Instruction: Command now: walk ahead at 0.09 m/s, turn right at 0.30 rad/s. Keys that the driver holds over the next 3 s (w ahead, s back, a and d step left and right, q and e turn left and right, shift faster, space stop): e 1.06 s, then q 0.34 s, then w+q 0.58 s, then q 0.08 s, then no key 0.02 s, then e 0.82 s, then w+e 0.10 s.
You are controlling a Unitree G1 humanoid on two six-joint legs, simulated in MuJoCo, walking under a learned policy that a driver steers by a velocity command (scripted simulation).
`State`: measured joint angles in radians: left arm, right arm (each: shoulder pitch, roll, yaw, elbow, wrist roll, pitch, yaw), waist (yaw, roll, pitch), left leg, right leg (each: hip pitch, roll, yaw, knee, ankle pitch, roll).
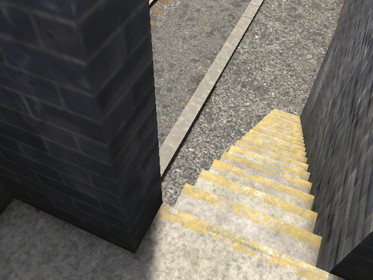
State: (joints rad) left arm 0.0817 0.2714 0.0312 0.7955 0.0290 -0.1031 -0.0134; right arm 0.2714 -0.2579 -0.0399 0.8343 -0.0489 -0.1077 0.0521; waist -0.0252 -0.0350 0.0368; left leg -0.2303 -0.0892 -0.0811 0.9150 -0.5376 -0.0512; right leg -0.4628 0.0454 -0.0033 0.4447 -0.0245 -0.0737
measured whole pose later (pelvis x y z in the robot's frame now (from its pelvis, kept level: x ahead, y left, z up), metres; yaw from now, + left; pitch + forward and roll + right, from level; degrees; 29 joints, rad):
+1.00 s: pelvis +0.05 -0.02 +0.01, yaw -35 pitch +2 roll +0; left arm 0.24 0.31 0.09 0.63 0.02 -0.14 -0.04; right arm 0.23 -0.31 -0.07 0.71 -0.05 -0.08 -0.04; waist -0.05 -0.01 0.02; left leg -0.39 0.08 0.02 0.99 -0.56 -0.06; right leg -0.20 0.07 -0.02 0.41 -0.24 -0.08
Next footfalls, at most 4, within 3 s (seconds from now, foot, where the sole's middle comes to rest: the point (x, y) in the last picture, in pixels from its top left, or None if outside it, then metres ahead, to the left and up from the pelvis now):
0.40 left None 0.11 0.14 -0.76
0.88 right None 0.03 -0.09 -0.76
1.24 left None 0.22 0.04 -0.76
1.64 left None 0.28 0.06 -0.76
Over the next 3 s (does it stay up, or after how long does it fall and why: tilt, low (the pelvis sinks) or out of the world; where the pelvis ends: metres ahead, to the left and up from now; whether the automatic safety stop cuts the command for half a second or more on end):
stays up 0.37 -0.10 0.01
